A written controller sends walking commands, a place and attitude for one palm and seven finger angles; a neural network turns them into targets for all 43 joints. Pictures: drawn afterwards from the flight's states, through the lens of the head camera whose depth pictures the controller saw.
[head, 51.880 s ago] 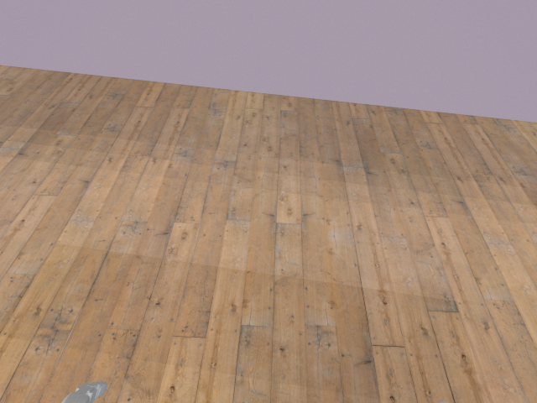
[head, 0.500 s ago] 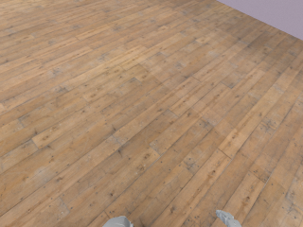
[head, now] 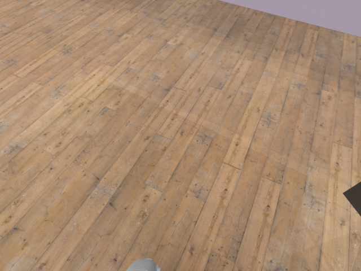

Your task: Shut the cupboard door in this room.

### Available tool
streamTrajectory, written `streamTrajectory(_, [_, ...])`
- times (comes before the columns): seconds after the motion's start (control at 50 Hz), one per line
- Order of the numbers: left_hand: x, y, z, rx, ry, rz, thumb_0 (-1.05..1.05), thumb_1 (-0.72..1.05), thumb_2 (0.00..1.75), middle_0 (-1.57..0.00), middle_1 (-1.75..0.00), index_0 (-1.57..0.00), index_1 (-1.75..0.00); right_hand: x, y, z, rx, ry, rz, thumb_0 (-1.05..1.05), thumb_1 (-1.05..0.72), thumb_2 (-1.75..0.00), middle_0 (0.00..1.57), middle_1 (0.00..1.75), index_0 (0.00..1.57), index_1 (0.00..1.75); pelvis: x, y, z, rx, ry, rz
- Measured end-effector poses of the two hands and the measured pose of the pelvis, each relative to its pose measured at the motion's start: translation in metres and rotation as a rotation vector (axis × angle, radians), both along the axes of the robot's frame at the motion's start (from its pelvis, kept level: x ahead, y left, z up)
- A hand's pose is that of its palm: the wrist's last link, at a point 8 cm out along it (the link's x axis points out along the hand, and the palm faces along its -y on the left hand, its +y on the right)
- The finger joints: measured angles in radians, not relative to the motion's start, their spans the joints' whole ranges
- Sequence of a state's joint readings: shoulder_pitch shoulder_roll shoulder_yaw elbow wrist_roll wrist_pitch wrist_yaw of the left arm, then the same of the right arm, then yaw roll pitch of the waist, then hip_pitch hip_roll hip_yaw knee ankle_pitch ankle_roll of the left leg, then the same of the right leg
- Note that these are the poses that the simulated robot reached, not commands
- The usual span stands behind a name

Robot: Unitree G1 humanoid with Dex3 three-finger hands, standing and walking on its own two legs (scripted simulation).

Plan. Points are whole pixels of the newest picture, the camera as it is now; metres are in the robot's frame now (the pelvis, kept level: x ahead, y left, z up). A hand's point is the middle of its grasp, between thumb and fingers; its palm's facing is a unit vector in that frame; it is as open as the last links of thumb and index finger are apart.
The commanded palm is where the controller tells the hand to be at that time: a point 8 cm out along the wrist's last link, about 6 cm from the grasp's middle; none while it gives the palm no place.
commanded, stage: turn to face it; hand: left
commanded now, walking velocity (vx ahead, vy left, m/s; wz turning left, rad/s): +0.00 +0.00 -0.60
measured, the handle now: out of the picture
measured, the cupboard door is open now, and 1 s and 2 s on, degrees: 50 50 50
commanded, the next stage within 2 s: take the last steps up to it in 1.90 s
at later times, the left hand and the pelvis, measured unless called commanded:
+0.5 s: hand (116, 242) +0.20 +0.19 -0.16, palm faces -0.32 -0.91 -0.27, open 7.4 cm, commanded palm none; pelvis +0.01 +0.02 -0.01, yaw -20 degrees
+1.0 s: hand (127, 238) +0.21 +0.17 -0.19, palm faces -0.54 -0.82 -0.19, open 7.4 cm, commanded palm none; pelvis +0.04 +0.04 -0.01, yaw -36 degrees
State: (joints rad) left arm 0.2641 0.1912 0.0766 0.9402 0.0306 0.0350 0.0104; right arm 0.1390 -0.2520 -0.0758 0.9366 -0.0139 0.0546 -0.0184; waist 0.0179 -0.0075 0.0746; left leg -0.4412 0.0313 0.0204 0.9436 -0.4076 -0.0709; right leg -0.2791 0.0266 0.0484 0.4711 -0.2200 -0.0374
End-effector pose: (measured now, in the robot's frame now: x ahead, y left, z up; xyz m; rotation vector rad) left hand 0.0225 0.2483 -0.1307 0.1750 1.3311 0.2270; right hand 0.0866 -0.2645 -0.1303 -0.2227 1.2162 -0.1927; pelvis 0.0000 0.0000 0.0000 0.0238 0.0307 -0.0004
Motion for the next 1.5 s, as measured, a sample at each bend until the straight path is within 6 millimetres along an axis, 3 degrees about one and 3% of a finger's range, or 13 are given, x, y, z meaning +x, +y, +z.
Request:
streamTrajectory(0.16, [0.054,0.03,-0.023,-0.039,-0.044,-0.102,0.01,0.9,0.9,-0.21,-0.3,-0.21,-0.3,-0.012,0.026,0.006,-0.047,-0.059,-0.074,0.01,-0.91,-0.9,0.19,0.3,0.19,0.3,0.005,0.03,-0.012,-0.033,-0.003,-0.092])
streamTrajectory(0.3, [0.113,0.039,-0.007,-0.043,-0.107,-0.226,0.01,0.9,0.9,-0.2,-0.3,-0.2,-0.29,-0.053,0.052,0.014,-0.02,-0.015,-0.147,0.01,-0.91,-0.9,0.2,0.3,0.2,0.3,0.009,0.038,0.0,-0.058,-0.013,-0.188])
streamTrajectory(0.4, [0.149,0.024,0.004,-0.028,-0.139,-0.329,0.01,0.91,0.9,-0.2,-0.3,-0.2,-0.29,-0.085,0.053,0.006,0.013,0.014,-0.25,0.01,-0.91,-0.9,0.2,0.3,0.2,0.3,0.01,0.035,0.001,-0.062,-0.015,-0.267])
streamTrajectory(0.52, [0.185,-0.02,0.006,-0.003,-0.191,-0.469,0.01,0.9,0.9,-0.2,-0.3,-0.2,-0.29,-0.131,0.034,-0.023,0.058,0.054,-0.385,0.01,-0.9,-0.9,0.2,0.3,0.2,0.3,0.011,0.014,-0.015,-0.033,-0.018,-0.352])
streamTrajectory(0.56, [0.189,-0.033,0.006,0.005,-0.207,-0.5,0.01,0.9,0.9,-0.2,-0.3,-0.2,-0.29,-0.143,0.026,-0.031,0.061,0.08,-0.419,0.01,-0.91,-0.9,0.2,0.3,0.2,0.3,0.01,0.011,-0.019,-0.04,-0.017,-0.376])
streamTrajectory(0.62, [0.185,-0.046,0.009,0.003,-0.192,-0.521,0.0,0.9,0.9,-0.2,-0.3,-0.2,-0.29,-0.148,0.017,-0.027,0.049,0.096,-0.45,0.01,-0.91,-0.9,0.2,0.3,0.2,0.3,0.009,0.009,-0.013,-0.038,-0.017,-0.397])
streamTrajectory(0.78, [0.174,-0.055,-0.002,-0.043,-0.104,-0.568,0.0,0.9,0.9,-0.21,-0.3,-0.21,-0.3,-0.131,0.007,-0.002,0.002,0.012,-0.49,0.01,-0.91,-0.9,0.19,0.3,0.2,0.3,0.014,0.011,-0.004,-0.029,-0.005,-0.476])
streamTrajectory(0.9, [0.187,-0.041,-0.023,-0.079,-0.053,-0.6,0.01,0.9,0.9,-0.21,-0.3,-0.21,-0.3,-0.112,0.021,0.008,-0.055,-0.059,-0.524,0.01,-0.91,-0.9,0.19,0.3,0.2,0.3,0.03,0.03,-0.012,-0.044,0.014,-0.549])
streamTrajectory(0.98, [0.206,-0.034,-0.027,-0.082,-0.032,-0.639,0.01,0.9,0.9,-0.21,-0.3,-0.2,-0.3,-0.114,0.041,0.015,-0.069,-0.065,-0.547,0.01,-0.91,-0.9,0.2,0.3,0.2,0.3,0.037,0.039,-0.01,-0.049,0.008,-0.612])
streamTrajectory(1.14, [0.248,-0.048,-0.007,-0.063,-0.06,-0.744,0.01,0.9,0.9,-0.2,-0.3,-0.2,-0.29,-0.15,0.077,0.018,-0.026,-0.014,-0.675,0.01,-0.91,-0.9,0.2,0.3,0.2,0.3,0.044,0.039,0.003,-0.069,0.011,-0.719])
streamTrajectory(1.28, [0.271,-0.106,0.003,-0.047,-0.113,-0.898,0.01,0.91,0.9,-0.2,-0.3,-0.2,-0.29,-0.207,0.094,-0.007,0.045,0.033,-0.841,0.01,-0.9,-0.9,0.2,0.3,0.2,0.3,0.036,0.024,-0.005,-0.053,-0.007,-0.824])
streamTrajectory(1.38, [0.272,-0.155,0.005,-0.038,-0.198,-0.995,0.01,0.9,0.9,-0.2,-0.3,-0.2,-0.29,-0.249,0.092,-0.035,0.094,0.079,-0.934,0.01,-0.91,-0.9,0.2,0.3,0.2,0.3,0.024,0.008,-0.021,-0.038,-0.013,-0.88])
streamTrajectory(1.5, [0.255,-0.175,0.015,-0.034,-0.166,-1.037,0.0,0.9,0.9,-0.2,-0.3,-0.2,-0.29,-0.257,0.077,-0.02,0.081,0.061,-0.978,0.01,-0.91,-0.9,0.2,0.3,0.2,0.3,0.018,0.0,-0.005,-0.015,-0.009,-0.933])
